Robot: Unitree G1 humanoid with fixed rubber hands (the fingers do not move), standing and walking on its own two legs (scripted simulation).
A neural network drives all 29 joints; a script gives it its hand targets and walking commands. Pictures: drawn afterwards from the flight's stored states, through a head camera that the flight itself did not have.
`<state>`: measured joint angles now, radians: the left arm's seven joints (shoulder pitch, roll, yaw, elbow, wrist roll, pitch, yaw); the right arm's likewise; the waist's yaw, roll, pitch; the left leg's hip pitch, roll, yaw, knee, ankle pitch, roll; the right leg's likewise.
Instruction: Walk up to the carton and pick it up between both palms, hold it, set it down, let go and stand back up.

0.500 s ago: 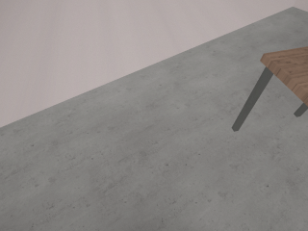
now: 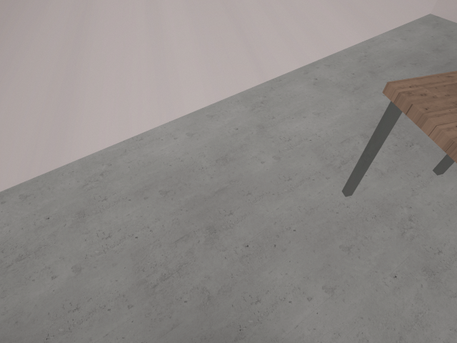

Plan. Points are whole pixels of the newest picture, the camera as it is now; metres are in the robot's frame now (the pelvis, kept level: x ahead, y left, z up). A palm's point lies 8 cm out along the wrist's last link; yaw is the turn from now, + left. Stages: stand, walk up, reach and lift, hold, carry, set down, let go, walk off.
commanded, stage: stand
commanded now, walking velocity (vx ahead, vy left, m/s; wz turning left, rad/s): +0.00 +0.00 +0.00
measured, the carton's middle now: out of the picture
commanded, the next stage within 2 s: walk up in 0.16 s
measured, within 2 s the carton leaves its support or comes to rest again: neither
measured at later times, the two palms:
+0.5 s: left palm out of the picture +0.03 +0.21 -0.15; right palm out of the picture -0.02 -0.25 -0.13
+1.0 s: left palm (254, 284) +0.25 -0.04 -0.12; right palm out of the picture +0.10 -0.48 -0.09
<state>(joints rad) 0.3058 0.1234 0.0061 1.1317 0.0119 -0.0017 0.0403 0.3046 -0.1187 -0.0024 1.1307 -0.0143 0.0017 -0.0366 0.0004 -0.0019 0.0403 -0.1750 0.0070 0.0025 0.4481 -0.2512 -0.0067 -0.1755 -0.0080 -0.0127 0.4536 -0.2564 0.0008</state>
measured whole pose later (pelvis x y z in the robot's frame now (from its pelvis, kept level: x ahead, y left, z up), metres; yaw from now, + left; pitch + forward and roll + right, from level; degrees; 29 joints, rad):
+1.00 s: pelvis +0.07 -0.21 -0.01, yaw -30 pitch +0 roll +1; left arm 0.31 0.18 0.04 0.69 0.03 0.01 -0.02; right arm 0.20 -0.20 0.00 0.59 -0.05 -0.05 0.01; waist 0.04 -0.01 0.05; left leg -0.61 0.13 0.11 1.11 -0.40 -0.02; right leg -0.31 0.09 -0.01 0.56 -0.24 -0.10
